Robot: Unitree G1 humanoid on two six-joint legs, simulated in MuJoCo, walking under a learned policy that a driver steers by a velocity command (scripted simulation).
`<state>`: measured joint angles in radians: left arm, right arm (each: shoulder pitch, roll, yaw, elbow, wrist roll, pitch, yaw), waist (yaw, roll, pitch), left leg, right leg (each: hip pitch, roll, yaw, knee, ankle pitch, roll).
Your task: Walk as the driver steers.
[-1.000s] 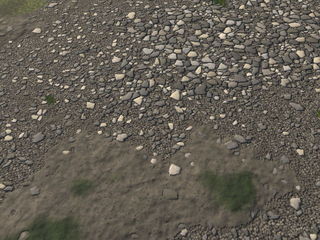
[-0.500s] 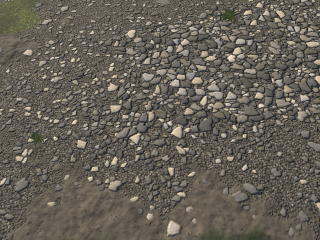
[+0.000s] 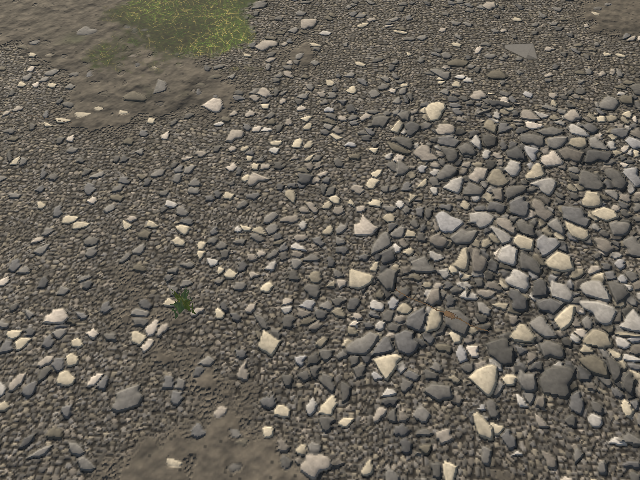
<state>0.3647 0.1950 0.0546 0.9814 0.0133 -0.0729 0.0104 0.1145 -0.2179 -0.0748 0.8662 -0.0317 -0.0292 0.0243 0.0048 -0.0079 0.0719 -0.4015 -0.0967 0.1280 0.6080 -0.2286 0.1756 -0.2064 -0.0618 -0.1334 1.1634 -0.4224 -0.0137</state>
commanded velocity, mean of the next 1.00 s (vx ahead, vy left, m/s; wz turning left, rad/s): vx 0.50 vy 0.00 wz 0.38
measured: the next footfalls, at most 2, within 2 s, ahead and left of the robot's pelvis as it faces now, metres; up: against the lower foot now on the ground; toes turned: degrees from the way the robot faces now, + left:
right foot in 0.48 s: +0.47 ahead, -0.07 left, +0.00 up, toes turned +18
left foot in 0.98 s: +0.61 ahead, +0.22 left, +0.00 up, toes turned +25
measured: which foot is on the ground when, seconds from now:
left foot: down 0.00-0.50, up 0.52-0.96, down 0.98-1.00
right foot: up 0.00-0.46, down 0.48-0.98, up 1.00-1.00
